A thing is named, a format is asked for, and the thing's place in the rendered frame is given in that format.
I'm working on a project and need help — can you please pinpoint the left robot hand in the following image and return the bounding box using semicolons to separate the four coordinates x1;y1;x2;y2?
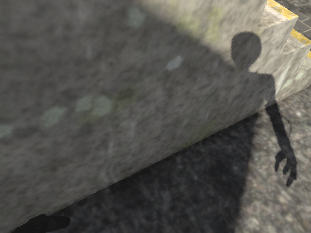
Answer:
11;214;70;233

